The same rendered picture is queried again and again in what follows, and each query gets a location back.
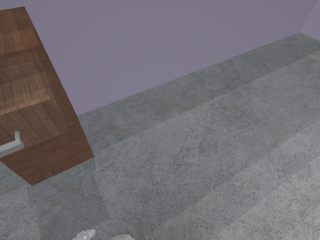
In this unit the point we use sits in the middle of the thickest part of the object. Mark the cabinet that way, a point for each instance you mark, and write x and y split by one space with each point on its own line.
20 44

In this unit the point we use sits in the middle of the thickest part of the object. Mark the handle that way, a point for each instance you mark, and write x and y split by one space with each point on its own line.
12 146

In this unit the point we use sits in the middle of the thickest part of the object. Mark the drawer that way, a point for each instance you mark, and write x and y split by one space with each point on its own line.
29 104

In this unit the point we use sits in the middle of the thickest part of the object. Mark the robot left hand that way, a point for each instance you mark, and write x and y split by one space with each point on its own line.
85 235

